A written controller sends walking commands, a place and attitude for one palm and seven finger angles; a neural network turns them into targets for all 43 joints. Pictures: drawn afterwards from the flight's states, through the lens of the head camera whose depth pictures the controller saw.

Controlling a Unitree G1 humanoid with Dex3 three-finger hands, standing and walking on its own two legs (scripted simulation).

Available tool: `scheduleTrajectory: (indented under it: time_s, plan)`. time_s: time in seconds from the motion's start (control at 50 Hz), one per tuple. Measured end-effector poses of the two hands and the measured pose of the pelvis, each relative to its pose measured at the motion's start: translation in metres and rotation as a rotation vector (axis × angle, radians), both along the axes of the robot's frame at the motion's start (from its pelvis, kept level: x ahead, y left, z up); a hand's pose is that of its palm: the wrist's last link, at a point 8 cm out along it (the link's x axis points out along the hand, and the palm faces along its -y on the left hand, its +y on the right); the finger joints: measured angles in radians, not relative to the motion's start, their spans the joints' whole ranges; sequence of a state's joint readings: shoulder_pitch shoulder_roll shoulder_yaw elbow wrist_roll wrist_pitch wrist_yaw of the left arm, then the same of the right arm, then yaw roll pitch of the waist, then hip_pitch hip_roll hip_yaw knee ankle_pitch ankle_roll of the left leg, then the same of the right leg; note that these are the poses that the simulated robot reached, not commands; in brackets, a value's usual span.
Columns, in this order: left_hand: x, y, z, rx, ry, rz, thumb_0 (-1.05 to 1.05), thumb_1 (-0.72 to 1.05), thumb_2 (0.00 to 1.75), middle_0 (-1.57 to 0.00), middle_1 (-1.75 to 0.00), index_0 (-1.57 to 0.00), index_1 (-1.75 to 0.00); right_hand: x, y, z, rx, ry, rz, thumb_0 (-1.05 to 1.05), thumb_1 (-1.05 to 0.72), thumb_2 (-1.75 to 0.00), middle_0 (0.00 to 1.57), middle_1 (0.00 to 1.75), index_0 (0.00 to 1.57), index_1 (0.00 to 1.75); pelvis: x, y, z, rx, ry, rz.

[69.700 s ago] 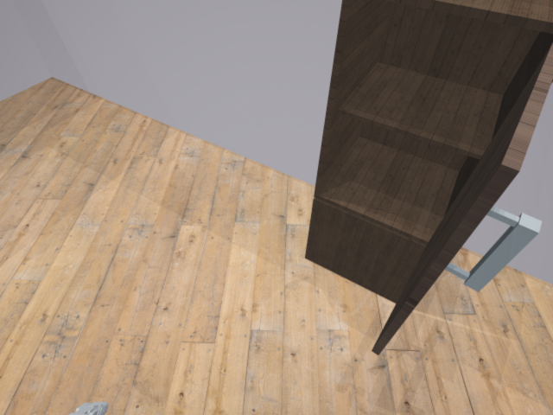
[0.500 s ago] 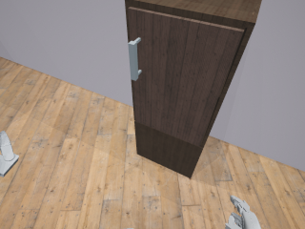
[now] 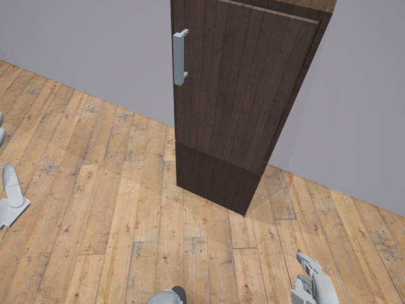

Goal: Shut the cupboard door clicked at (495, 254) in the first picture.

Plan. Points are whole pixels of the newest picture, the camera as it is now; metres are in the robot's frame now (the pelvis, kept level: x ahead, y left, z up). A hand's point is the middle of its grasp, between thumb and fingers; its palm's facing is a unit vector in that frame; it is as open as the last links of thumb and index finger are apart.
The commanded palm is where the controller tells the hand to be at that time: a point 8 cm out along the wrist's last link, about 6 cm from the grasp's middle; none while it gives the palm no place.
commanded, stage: step back with the hand held close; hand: left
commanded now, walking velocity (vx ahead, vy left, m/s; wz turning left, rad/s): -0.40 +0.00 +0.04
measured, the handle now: (182, 57) +0.77 +0.14 +0.09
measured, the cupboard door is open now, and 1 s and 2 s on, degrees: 0 0 0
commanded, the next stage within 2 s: stop stepping back and stand still in 0.10 s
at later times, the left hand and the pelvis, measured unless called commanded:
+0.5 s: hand out of the picture +0.11 +0.33 +0.20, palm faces +0.39 -0.79 -0.47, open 7.4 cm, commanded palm +0.06 +0.37 +0.19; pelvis -0.08 +0.07 -0.01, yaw +0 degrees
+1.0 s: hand out of the picture +0.11 +0.39 +0.18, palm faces +0.34 -0.80 -0.48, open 7.4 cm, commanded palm +0.06 +0.41 +0.19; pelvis -0.10 +0.12 +0.03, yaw -3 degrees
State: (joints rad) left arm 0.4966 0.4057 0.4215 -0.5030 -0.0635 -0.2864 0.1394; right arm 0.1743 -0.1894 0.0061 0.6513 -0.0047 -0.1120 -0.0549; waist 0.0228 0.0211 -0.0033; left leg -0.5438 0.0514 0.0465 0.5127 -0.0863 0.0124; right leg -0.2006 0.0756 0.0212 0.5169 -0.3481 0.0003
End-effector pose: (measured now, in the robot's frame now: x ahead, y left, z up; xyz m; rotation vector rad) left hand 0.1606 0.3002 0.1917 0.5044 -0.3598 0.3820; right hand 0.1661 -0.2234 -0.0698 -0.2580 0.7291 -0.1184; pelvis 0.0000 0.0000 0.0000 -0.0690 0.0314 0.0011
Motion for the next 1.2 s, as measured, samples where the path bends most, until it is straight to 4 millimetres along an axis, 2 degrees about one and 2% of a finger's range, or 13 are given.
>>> scheduleTrajectory:
  time_s: [0.12,0.3,0.4,0.44,0.5,0.56,0.64,0.68,0.74,0.82,0.92,1.02,1.2]
  plan:
    - [-0.009,-0.001,0.0,0.013,-0.019,-0.091,0.01,0.89,0.9,-0.21,-0.3,-0.21,-0.3,-0.023,-0.002,0.006,-0.03,-0.027,-0.062,0.01,-0.91,-0.89,0.21,0.3,0.21,0.3,-0.013,0.008,-0.005,-0.018,-0.042,0.015]
    - [-0.03,0.045,-0.001,0.012,-0.056,-0.044,0.01,0.89,0.9,-0.21,-0.3,-0.21,-0.3,-0.065,0.01,0.005,-0.096,0.022,-0.101,0.01,-0.91,-0.89,0.21,0.3,0.2,0.3,-0.028,0.038,-0.008,-0.041,-0.049,-0.006]
    - [-0.039,0.061,0.003,-0.028,-0.037,-0.045,0.02,0.89,0.9,-0.21,-0.3,-0.21,-0.3,-0.088,0.036,0.009,-0.075,0.052,-0.079,0.01,-0.91,-0.89,0.2,0.3,0.2,0.3,-0.053,0.052,0.001,-0.058,-0.044,0.027]
    - [-0.055,0.063,0.013,0.008,-0.028,-0.06,0.02,0.89,0.9,-0.21,-0.3,-0.21,-0.3,-0.095,0.048,0.011,-0.038,0.039,-0.057,0.01,-0.91,-0.89,0.2,0.3,0.2,0.3,-0.063,0.056,0.004,-0.05,-0.039,0.051]
    - [-0.091,0.064,0.021,0.116,-0.034,-0.074,0.02,0.89,0.9,-0.21,-0.3,-0.21,-0.3,-0.1,0.062,0.003,-0.013,0.011,-0.027,0.01,-0.91,-0.89,0.21,0.3,0.2,0.3,-0.077,0.065,-0.009,0.018,-0.035,0.004]
    - [-0.109,0.082,0.021,0.086,-0.092,-0.035,0.01,0.89,0.9,-0.21,-0.3,-0.21,-0.3,-0.109,0.077,-0.003,-0.027,0.053,-0.025,0.01,-0.91,-0.89,0.21,0.3,0.2,0.3,-0.08,0.08,-0.01,0.005,-0.049,0.002]
    - [-0.107,0.127,0.0,-0.054,-0.125,0.108,0.01,0.89,0.9,-0.21,-0.3,-0.21,-0.3,-0.114,0.098,-0.008,-0.052,0.049,-0.021,0.01,-0.91,-0.89,0.21,0.3,0.21,0.3,-0.087,0.105,-0.013,0.003,-0.045,0.04]
    - [-0.102,0.141,-0.01,-0.115,-0.077,0.144,0.01,0.89,0.9,-0.21,-0.3,-0.21,-0.3,-0.118,0.112,-0.004,-0.035,0.033,-0.022,0.01,-0.91,-0.89,0.21,0.3,0.2,0.3,-0.095,0.113,-0.007,0.022,-0.058,0.025]
    - [-0.096,0.141,-0.011,-0.131,0.007,0.107,0.01,0.9,0.9,-0.2,-0.3,-0.2,-0.3,-0.126,0.133,0.011,0.011,0.007,-0.016,0.01,-0.91,-0.89,0.21,0.3,0.2,0.3,-0.103,0.12,0.007,0.023,-0.059,0.003]
    - [-0.097,0.123,0.006,-0.077,0.05,-0.022,0.02,0.9,0.9,-0.2,-0.3,-0.2,-0.3,-0.136,0.149,0.028,0.042,0.002,-0.012,0.01,-0.91,-0.89,0.21,0.3,0.21,0.3,-0.104,0.125,0.023,-0.001,-0.046,-0.028]
    - [-0.094,0.12,0.017,0.0,0.113,-0.07,0.02,0.89,0.9,-0.21,-0.3,-0.21,-0.3,-0.14,0.145,0.032,0.041,0.023,-0.057,0.01,-0.9,-0.89,0.21,0.3,0.21,0.3,-0.101,0.127,0.031,-0.012,-0.029,-0.05]
    - [-0.085,0.125,0.009,0.033,0.178,-0.009,0.01,0.89,0.9,-0.21,-0.3,-0.21,-0.3,-0.14,0.124,0.022,0.033,0.025,-0.092,0.01,-0.9,-0.89,0.21,0.3,0.21,0.3,-0.098,0.121,0.023,0.04,-0.019,-0.054]
    - [-0.085,0.093,-0.002,-0.017,0.16,-0.01,0.02,0.89,0.9,-0.21,-0.3,-0.21,-0.3,-0.144,0.078,0.001,0.022,0.045,-0.153,0.01,-0.91,-0.89,0.21,0.3,0.2,0.3,-0.095,0.104,0.01,0.055,-0.02,-0.05]
